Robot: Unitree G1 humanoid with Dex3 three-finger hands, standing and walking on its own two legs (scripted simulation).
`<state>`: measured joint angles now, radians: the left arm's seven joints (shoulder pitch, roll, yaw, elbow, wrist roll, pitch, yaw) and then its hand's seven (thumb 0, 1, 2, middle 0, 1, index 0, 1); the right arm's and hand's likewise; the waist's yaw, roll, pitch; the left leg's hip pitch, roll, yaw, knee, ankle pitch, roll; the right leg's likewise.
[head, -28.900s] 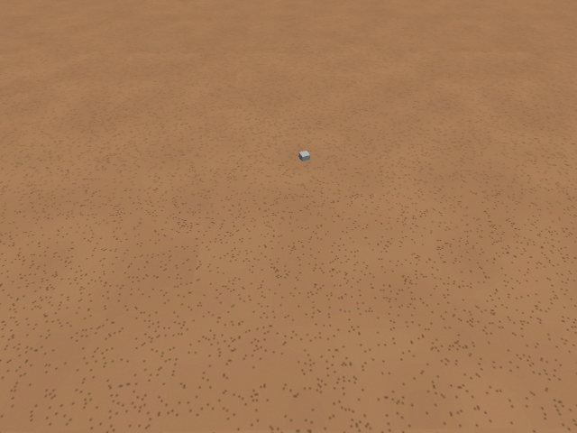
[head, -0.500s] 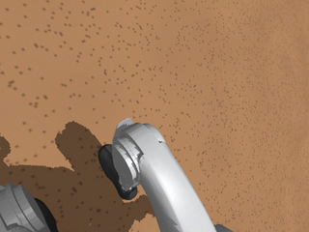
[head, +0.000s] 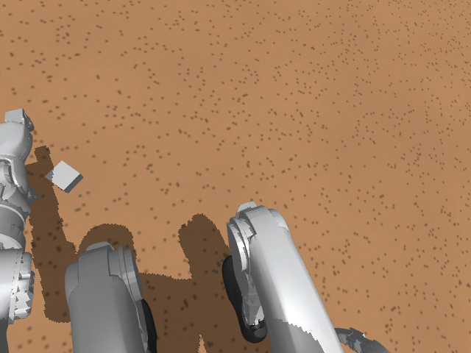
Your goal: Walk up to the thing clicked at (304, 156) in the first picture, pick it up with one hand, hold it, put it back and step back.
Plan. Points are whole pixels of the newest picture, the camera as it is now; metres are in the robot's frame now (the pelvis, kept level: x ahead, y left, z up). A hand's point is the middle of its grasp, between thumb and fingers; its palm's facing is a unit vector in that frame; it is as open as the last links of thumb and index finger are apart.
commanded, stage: withdraw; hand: left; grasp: from above
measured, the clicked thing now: (64, 177) +0.51 +0.26 -0.33
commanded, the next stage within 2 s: home in 0.28 s
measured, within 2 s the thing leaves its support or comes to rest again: neither
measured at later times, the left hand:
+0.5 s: hand (46, 151) +0.51 +0.25 -0.19, palm faces -0.40 -0.07 -0.91, open 14.1 cm
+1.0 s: hand (4, 197) +0.39 +0.24 -0.01, palm faces -0.27 -0.66 -0.70, open 8.3 cm
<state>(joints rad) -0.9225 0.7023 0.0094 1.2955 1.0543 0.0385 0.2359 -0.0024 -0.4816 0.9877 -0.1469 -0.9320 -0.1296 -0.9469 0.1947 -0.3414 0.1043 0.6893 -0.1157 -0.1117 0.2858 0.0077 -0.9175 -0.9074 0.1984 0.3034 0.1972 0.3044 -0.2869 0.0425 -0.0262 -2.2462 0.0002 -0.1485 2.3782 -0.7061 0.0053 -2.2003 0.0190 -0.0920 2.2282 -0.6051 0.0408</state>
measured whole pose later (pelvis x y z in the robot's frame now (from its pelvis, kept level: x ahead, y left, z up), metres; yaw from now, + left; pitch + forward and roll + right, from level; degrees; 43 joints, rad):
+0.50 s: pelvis +0.00 -0.01 -0.02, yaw +2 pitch +35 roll -8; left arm -1.14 0.72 -0.02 1.50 1.24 -0.11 0.39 0.00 -0.50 0.94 -0.14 -0.93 -0.13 -0.92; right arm 0.18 -0.29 0.13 0.69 -0.16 -0.09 0.12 0.00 -0.89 -0.90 0.20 0.30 0.20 0.30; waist -0.34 -0.03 -0.01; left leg -2.33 -0.02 -0.13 2.40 -0.69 -0.01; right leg -2.29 0.00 -0.07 2.28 -0.61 0.03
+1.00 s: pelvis +0.01 -0.01 +0.11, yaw +5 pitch +35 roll -5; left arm -0.52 0.42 0.00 0.72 0.52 0.11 0.07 0.00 0.71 0.86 -0.21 -0.33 -0.21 -0.32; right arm 0.20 -0.30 -0.03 0.61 -0.01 0.03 0.08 0.01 -0.90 -0.90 0.20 0.30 0.20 0.30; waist -0.11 0.06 -0.20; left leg -1.94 0.00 -0.08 1.99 -0.67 0.00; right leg -1.92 0.00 -0.04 1.91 -0.61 0.02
